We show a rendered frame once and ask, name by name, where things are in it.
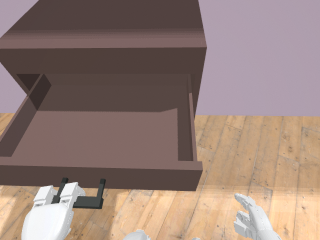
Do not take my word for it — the cabinet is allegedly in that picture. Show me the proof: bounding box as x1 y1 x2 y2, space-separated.
0 0 207 121

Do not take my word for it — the right robot hand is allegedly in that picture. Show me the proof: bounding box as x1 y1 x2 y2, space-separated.
233 193 274 240

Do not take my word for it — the drawer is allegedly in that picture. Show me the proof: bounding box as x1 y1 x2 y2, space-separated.
0 74 203 192

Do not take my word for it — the handle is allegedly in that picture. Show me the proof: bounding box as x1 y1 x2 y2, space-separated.
51 177 106 209

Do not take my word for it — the robot right forearm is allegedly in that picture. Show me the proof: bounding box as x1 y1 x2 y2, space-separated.
256 229 282 240

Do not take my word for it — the left robot hand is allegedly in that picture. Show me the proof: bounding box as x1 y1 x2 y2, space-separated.
21 182 86 240

